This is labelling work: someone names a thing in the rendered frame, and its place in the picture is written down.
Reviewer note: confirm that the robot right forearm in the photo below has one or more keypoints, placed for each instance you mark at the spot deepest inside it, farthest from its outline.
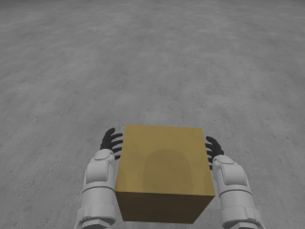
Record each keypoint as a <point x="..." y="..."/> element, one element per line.
<point x="236" y="198"/>

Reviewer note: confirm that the robot left forearm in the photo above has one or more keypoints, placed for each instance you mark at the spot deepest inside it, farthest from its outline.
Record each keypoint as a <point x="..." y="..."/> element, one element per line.
<point x="97" y="205"/>

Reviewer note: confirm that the robot right hand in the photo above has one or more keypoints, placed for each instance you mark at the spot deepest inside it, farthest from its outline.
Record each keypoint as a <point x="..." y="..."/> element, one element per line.
<point x="215" y="149"/>

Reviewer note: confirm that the robot left hand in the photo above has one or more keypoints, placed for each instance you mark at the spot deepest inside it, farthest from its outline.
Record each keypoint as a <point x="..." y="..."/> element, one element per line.
<point x="108" y="144"/>

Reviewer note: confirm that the carton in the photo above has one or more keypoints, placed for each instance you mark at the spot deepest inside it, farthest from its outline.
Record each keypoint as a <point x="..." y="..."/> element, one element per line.
<point x="163" y="174"/>

